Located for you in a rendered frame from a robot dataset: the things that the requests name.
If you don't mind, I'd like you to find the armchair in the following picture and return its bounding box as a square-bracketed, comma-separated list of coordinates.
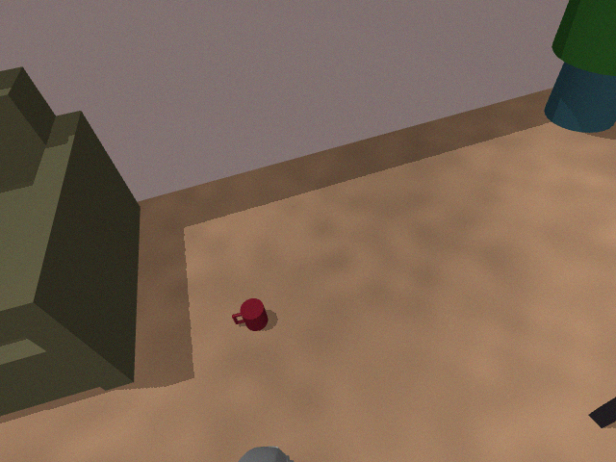
[0, 66, 141, 416]

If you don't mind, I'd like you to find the potted plant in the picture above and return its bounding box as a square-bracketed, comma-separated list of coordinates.
[544, 0, 616, 133]

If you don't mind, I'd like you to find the mug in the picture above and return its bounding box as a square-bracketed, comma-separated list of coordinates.
[232, 298, 268, 331]

